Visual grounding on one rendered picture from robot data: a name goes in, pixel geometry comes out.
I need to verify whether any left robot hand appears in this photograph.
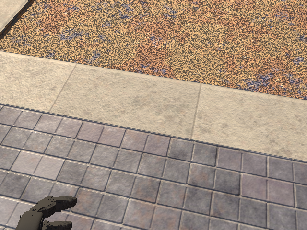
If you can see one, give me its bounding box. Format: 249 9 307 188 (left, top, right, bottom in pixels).
15 195 77 230

